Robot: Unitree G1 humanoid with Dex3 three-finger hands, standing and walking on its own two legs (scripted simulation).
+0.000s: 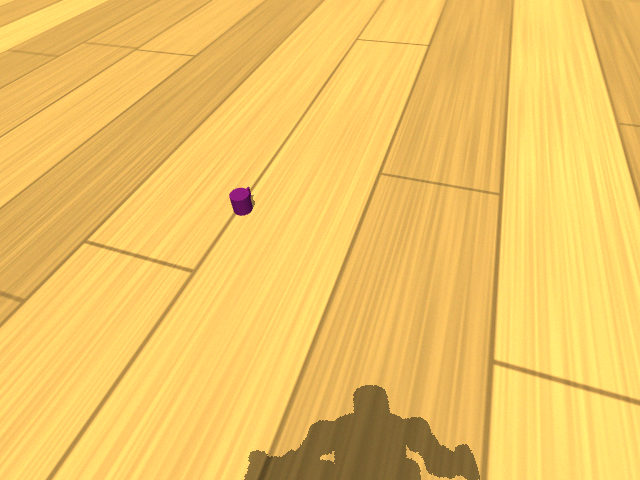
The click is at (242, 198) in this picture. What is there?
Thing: mug
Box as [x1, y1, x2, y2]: [229, 187, 252, 215]
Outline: 248,187 245,189 236,188 232,190 229,194 234,212 236,214 246,214 252,208 250,201 250,192
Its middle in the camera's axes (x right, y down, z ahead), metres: -0.36 -0.21 +1.82
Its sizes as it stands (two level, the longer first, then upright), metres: 0.127 0.093 0.095
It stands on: the floor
